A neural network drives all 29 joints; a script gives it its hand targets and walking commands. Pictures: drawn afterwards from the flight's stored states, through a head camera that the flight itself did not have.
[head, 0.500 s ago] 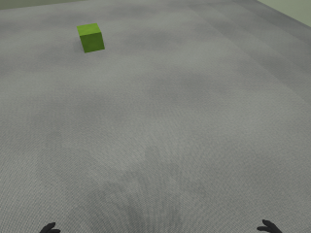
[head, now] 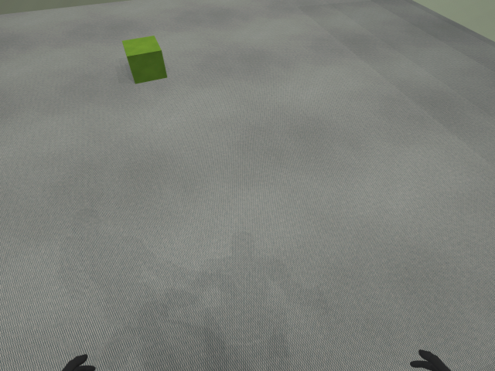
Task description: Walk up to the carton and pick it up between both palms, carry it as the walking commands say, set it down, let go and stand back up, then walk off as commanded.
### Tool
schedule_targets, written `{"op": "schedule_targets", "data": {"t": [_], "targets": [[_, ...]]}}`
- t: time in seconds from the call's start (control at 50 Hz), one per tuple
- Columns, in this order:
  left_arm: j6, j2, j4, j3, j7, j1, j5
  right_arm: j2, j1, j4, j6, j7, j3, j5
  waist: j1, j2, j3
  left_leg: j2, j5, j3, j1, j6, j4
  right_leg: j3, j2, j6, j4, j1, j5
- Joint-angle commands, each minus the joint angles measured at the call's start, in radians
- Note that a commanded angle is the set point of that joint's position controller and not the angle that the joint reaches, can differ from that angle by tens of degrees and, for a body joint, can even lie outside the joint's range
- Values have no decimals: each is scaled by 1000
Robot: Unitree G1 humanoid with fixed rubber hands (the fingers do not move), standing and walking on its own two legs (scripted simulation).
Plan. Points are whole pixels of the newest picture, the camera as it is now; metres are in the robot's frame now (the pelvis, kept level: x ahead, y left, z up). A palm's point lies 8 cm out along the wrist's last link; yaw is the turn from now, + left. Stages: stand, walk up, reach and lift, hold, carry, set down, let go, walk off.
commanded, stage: walk up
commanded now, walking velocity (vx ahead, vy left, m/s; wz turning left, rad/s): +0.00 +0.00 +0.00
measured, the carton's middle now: (144, 59) +2.34 +0.78 -0.67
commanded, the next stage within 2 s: none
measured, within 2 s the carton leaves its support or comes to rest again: neither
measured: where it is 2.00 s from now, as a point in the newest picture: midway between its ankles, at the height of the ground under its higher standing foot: (180, 207)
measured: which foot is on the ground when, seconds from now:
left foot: down 0.00-0.14, up 0.16-0.40, down 0.42-0.80, up 0.82-1.00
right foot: down 0.00-0.42, up 0.44-0.78, down 0.80-1.00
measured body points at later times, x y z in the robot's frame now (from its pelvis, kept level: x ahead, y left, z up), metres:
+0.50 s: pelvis +0.10 +0.09 -0.03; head +0.08 +0.10 +0.42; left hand +0.14 +0.48 -0.10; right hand +0.30 -0.25 -0.07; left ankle +0.13 +0.23 -0.75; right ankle +0.03 -0.08 -0.69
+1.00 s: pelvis +0.36 +0.12 -0.01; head +0.37 +0.10 +0.44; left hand +0.32 +0.49 -0.07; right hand +0.61 -0.15 -0.10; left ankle +0.38 +0.28 -0.69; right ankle +0.39 +0.01 -0.75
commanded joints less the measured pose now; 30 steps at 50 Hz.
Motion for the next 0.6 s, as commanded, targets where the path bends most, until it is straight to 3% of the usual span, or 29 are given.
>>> {"op": "schedule_targets", "data": {"t": [0.0, 0.08, 0.1, 0.12, 0.14, 0.16, 0.18, 0.2, 0.24, 0.28, 0.34, 0.36, 0.38, 0.4, 0.42, 0.44, 0.46, 0.48, 0.52, 0.54, 0.58], "targets": [[-9, 174, -41, 30, 4, -36, 0, -174, -35, -42, -9, -4, -30, 0, 0, 0, -60, 122, 130, -95, 7, 31, -51, 94, -121, -32, -51, 8, 124], [-8, 174, -42, 30, 5, -35, 0, -174, -35, -42, -8, -5, -31, 0, 0, 0, -61, 123, 135, -94, 9, 31, -52, 94, -121, -32, -52, 10, 128], [-47, 339, -110, 137, -30, 38, 25, -314, 9, -118, -19, 55, -102, -38, 43, -15, -180, 101, -432, -135, -161, 120, 54, 78, -124, -85, 41, 117, -374], [-62, 357, -97, 141, -39, 108, 29, -296, -99, -166, -18, 83, -108, -36, 98, -41, -96, 97, -455, -119, -413, 106, 163, 218, -212, -146, 4, 180, -562], [-74, 377, -97, 159, -38, 159, 32, -236, -190, -224, -18, 100, -102, -34, 141, -164, -4, 38, -284, 2, -688, 55, 341, 380, -354, -223, -137, 291, -681], [-85, 367, -124, 158, -36, 163, 36, -209, -263, -273, -20, 106, -100, -45, 153, -165, 64, 96, -225, -64, -807, 37, 520, 479, -474, -272, -223, 229, -658], [-95, 359, -156, 155, -34, 101, 34, -233, -219, -272, -25, 115, -110, -36, 97, -90, 57, 136, -177, -141, -784, 22, 573, 435, -472, -259, -225, 173, -602], [-97, 355, -186, 155, -35, 44, 30, -261, -130, -254, -25, 128, -124, -27, 44, -46, 20, 175, -146, -146, -696, 0, 583, 355, -444, -238, -234, 115, -530], [-103, 375, -215, 159, -42, -10, 37, -267, -40, -239, -19, 156, -137, -17, -7, -117, -43, 167, -137, -74, -532, -24, 534, 161, -350, -215, -227, 26, -481], [-103, 376, -217, 154, -52, 4, 43, -237, -63, -255, -9, 176, -135, -14, -1, -132, -16, 141, -131, 8, -385, -30, 431, 51, -298, -196, -215, -109, -482], [-92, 395, -224, 149, -65, -10, 37, -238, -31, -262, -9, 179, -142, -2, -9, -127, 11, 102, -99, 108, -198, -20, 324, -8, -283, -181, -174, -228, -515], [-87, 391, -229, 142, -69, -26, 34, -251, 22, -252, -15, 170, -151, -3, -32, -95, 6, 74, -83, 151, -103, -13, 267, -47, -261, -171, -103, -264, -524], [-81, 364, -227, 128, -72, -13, 32, -276, 105, -226, -23, 153, -168, -10, -66, -4, -13, 21, -113, 188, 15, -5, 222, -101, -212, -159, 54, -305, -483], [-73, 316, -228, 109, -76, 34, 29, -324, 264, -182, -33, 127, -193, -21, -121, 122, -81, -12, -204, 186, 207, 21, 191, -162, -160, -134, 345, -390, -387], [-74, 232, -274, 89, -77, 18, 15, -440, 404, -178, -43, 99, -219, -23, -184, 372, -121, 247, -598, -331, 368, 145, -31, -213, -32, -66, 792, -661, -365], [-77, 267, -296, 86, -71, -51, 6, -507, 326, -222, -58, 88, -217, 3, -159, 257, -132, 443, -869, -764, 255, 282, -243, 5, -35, -38, 947, -766, -327], [-76, 346, -284, 99, -72, -74, -7, -477, 194, -257, -63, 84, -196, 32, -98, 77, -69, 443, -833, -669, 146, 294, -235, 71, -124, -33, 924, -751, -205], [-78, 356, -257, 105, -82, -30, -12, -429, 129, -273, -68, 82, -174, 30, -49, 60, -28, 389, -721, -542, 67, 274, -203, 49, -152, -23, 869, -708, -153], [-73, 341, -224, 111, -91, 46, 1, -360, 79, -289, -80, 80, -144, 17, 0, 108, 22, 297, -543, -327, -113, 209, -189, 30, -172, -2, 685, -564, -136], [-65, 328, -218, 113, -103, 63, 4, -362, 96, -281, -84, 84, -138, 9, 4, 140, 13, 267, -505, -265, -163, 198, -192, 8, -152, 6, 619, -492, -128], [-58, 306, -235, 113, -117, 39, 4, -366, 126, -281, -94, 87, -137, 1, -3, 165, 22, 269, -477, -223, -172, 210, -209, -10, -134, 14, 516, -457, -91]]}}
